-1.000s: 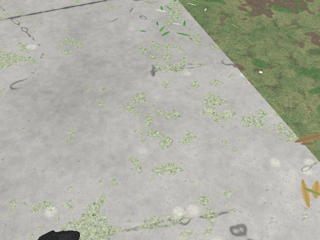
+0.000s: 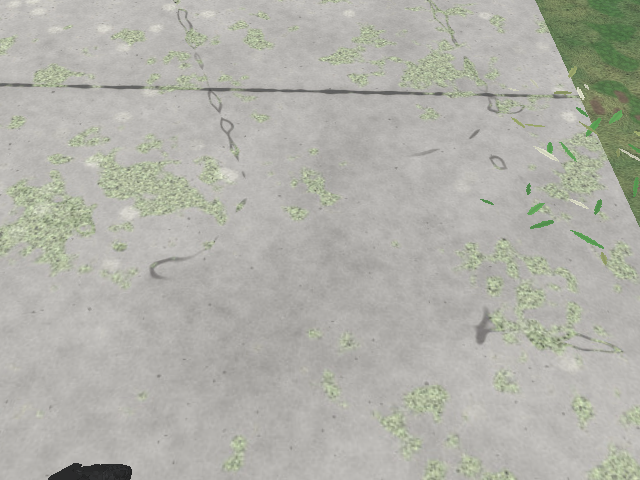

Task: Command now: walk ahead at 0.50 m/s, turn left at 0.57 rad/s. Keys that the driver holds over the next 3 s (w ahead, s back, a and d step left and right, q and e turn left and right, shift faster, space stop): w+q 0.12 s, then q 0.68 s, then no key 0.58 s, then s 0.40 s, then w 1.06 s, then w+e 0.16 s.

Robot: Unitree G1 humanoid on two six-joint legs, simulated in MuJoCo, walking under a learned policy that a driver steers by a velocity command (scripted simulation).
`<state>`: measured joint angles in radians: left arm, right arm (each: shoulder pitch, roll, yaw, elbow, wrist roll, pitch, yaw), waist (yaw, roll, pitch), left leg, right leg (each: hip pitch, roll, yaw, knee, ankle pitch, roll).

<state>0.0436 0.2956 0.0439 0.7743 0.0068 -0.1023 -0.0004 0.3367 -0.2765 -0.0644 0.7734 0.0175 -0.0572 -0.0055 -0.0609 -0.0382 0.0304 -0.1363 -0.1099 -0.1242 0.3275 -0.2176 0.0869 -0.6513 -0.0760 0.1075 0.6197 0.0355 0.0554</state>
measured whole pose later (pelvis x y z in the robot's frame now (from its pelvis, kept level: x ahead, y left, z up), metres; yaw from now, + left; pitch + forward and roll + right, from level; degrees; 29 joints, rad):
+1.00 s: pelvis +0.27 -0.01 -0.02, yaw +33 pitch +2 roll +0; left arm 0.13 0.30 0.05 0.78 0.00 0.01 -0.01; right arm 0.15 -0.31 -0.07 0.58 0.00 0.04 -0.02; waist -0.01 0.00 0.04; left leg -0.38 -0.07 -0.12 0.53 -0.18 0.02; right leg -0.35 -0.01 0.03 0.64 -0.30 0.04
